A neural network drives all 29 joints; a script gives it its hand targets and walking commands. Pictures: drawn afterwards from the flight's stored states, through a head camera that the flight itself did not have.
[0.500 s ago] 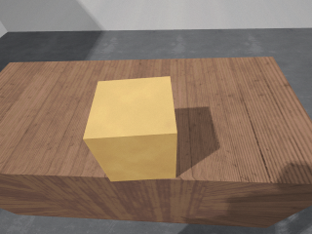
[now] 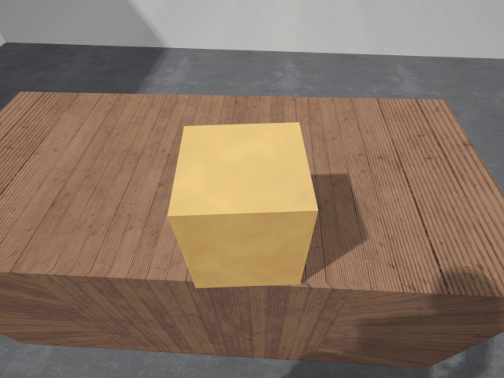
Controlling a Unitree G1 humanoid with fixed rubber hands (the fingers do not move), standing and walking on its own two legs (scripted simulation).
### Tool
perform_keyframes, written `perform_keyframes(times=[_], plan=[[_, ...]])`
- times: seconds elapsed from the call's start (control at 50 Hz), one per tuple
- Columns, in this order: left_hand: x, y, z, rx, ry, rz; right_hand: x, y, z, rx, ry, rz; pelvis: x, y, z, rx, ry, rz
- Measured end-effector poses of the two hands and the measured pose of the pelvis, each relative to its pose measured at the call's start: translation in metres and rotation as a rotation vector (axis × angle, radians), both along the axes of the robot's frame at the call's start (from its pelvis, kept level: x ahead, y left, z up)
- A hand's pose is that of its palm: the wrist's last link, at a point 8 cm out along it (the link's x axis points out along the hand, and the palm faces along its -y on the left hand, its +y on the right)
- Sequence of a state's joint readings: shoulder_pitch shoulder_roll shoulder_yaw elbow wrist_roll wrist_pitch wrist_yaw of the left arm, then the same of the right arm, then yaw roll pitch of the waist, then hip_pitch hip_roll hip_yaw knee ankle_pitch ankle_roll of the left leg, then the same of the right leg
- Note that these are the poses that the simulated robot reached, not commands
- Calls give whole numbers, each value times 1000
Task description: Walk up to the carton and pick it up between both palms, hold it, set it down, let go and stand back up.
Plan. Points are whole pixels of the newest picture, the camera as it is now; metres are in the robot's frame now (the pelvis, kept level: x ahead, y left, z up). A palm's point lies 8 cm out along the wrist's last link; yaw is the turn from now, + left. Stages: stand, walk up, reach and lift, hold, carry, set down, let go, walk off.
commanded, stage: walk up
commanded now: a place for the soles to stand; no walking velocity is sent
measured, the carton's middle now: (245, 209) +0.41 +0.06 +0.00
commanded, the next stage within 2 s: reach and lift in 0.72 s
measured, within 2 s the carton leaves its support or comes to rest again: neither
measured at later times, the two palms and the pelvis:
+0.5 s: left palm out of the picture +0.01 +0.26 -0.14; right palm out of the picture +0.01 -0.26 -0.14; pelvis +0.01 +0.00 +0.00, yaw +1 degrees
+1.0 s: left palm (128, 356) +0.18 +0.24 -0.10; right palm (427, 365) +0.18 -0.26 -0.11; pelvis -0.01 +0.00 -0.02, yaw +2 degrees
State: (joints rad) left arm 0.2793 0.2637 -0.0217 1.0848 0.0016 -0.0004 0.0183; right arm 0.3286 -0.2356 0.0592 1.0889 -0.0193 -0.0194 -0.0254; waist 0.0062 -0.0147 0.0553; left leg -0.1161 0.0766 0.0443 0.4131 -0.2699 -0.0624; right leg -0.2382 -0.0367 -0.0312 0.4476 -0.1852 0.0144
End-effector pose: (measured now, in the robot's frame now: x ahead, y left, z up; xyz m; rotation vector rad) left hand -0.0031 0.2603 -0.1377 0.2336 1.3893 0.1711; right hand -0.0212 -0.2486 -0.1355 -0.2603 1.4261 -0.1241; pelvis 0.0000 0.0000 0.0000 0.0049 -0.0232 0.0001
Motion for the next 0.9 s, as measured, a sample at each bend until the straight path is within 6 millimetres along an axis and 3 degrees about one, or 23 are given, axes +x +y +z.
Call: perform_keyframes(times=[0.16,0.4,0.6,0.74,0.76,0.8,0.84,0.9], plan=[[3,2,-1,-6,-7,-1,13,7,-2,14,-31,9,0,4,-1,-2,-1,9],[3,0,1,8,15,8,27,-4,-3,4,-43,21,5,1,-1,-3,5,18],[24,-2,3,14,-39,-1,37,-15,-1,-11,-65,25,6,-4,-1,-6,7,21],[20,-3,1,4,-21,6,31,-11,-1,-6,-36,30,6,-3,-1,-11,9,31],[23,-1,-1,-3,0,30,35,-12,-3,-9,-44,20,5,-3,-3,-10,27,42],[49,7,-8,3,23,53,64,-17,-9,-7,-94,8,-4,-5,-12,-6,51,61],[93,12,-9,5,-16,39,112,-19,-8,1,-201,31,-13,-5,-22,-7,60,59],[157,4,9,4,-121,-24,174,-13,5,28,-355,40,-17,-3,-29,-11,52,38]])
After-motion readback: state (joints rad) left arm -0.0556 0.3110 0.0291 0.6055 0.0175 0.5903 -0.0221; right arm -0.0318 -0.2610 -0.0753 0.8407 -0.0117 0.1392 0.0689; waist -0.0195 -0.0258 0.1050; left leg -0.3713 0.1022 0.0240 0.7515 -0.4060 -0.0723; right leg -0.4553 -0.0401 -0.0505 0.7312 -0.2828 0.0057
